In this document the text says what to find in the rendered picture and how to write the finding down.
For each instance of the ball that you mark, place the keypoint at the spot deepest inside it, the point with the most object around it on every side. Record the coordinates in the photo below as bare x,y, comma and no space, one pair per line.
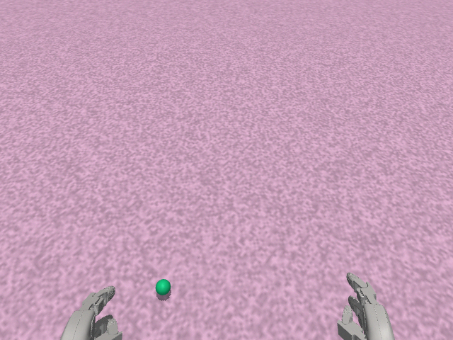
163,287

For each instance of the left robot hand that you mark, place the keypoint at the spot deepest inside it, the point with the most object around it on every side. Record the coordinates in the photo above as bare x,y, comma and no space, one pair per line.
82,324

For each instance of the right robot hand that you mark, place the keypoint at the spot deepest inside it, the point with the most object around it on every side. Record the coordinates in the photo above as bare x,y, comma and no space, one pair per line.
372,316

